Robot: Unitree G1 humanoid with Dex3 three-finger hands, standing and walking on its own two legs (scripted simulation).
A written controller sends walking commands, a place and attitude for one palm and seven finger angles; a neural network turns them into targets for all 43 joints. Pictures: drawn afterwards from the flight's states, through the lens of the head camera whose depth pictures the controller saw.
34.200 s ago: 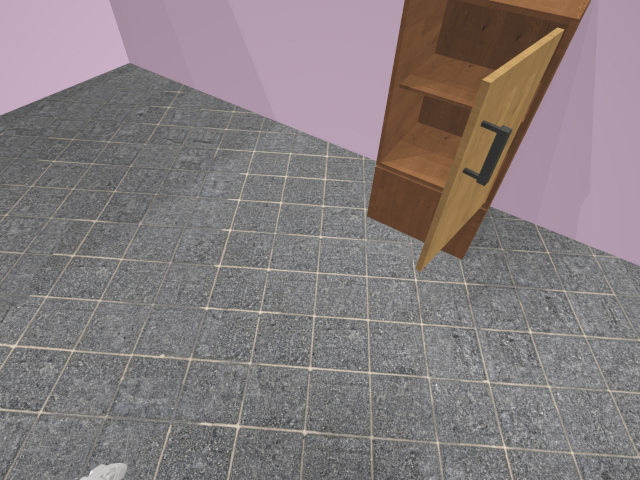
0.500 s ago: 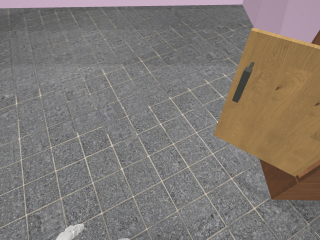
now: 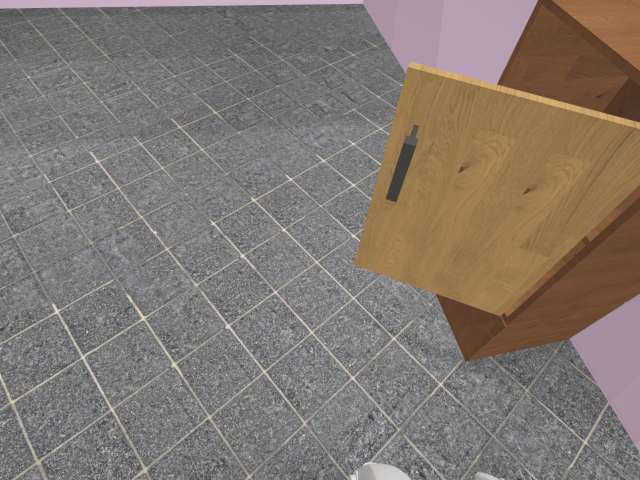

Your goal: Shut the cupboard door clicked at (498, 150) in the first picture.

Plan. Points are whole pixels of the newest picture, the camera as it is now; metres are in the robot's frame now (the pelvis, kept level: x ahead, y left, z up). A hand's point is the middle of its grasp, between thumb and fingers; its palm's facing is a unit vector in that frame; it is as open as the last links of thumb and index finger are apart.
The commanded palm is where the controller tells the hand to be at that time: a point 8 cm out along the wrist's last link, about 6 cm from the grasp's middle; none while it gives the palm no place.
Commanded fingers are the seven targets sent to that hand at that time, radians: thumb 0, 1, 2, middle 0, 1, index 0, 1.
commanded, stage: turn to face it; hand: left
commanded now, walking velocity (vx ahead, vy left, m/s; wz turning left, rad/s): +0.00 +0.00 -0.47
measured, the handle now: (403, 164) +0.66 -0.10 -0.03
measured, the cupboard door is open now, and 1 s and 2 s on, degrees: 57 57 57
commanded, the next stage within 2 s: take the last steps up to it in 0.34 s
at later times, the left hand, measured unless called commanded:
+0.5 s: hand (229, 475) +0.14 +0.13 -0.16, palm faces -0.19 -0.95 -0.23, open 7.4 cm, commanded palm none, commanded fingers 0.00 0.90 0.90 -0.20 -0.30 -0.20 -0.30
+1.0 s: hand (287, 396) +0.25 +0.06 -0.17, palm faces -0.37 -0.91 -0.18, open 7.4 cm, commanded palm none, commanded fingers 0.00 0.90 0.90 -0.20 -0.30 -0.20 -0.30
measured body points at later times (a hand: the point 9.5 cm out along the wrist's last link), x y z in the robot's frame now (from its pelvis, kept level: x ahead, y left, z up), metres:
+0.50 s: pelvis +0.02 -0.04 +0.00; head +0.06 -0.06 +0.45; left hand +0.15 +0.18 -0.14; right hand +0.02 -0.30 -0.15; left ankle +0.04 +0.10 -0.68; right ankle -0.02 -0.14 -0.74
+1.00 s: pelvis +0.11 -0.09 +0.00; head +0.15 -0.09 +0.45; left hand +0.27 +0.11 -0.15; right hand -0.03 -0.29 -0.14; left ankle +0.07 +0.08 -0.74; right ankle +0.11 -0.23 -0.72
